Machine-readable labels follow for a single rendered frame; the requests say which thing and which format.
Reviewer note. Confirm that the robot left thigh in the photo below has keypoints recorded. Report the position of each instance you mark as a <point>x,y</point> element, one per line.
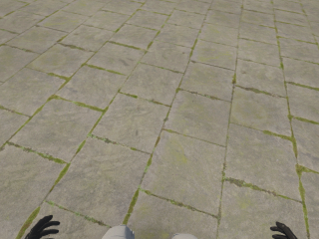
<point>120,232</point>

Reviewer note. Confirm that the robot right hand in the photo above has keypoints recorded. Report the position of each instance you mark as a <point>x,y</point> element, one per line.
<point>280,227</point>

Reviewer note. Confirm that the robot left hand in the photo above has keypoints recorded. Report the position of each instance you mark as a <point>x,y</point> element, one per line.
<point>38,230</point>

